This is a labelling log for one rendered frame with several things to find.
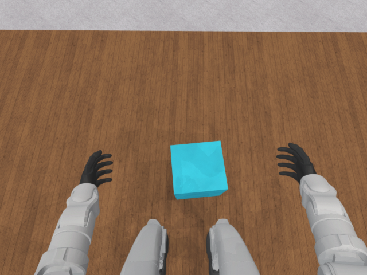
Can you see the robot right hand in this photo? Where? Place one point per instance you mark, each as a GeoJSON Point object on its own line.
{"type": "Point", "coordinates": [302, 165]}

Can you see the robot left hand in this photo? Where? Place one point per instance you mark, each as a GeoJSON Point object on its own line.
{"type": "Point", "coordinates": [91, 173]}

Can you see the robot left thigh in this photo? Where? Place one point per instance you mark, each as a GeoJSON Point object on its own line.
{"type": "Point", "coordinates": [144, 256]}

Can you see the robot right forearm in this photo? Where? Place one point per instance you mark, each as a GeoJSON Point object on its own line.
{"type": "Point", "coordinates": [335, 238]}

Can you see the robot thigh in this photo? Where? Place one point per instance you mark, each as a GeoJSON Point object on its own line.
{"type": "Point", "coordinates": [144, 256]}
{"type": "Point", "coordinates": [234, 257]}

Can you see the robot left forearm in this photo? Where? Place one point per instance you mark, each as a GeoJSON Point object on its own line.
{"type": "Point", "coordinates": [68, 250]}

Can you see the carton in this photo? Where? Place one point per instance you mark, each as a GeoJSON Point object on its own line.
{"type": "Point", "coordinates": [198, 170]}

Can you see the robot right upper arm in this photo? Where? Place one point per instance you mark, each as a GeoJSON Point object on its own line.
{"type": "Point", "coordinates": [332, 268]}

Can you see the robot right thigh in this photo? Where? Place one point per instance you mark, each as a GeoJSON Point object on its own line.
{"type": "Point", "coordinates": [234, 257]}

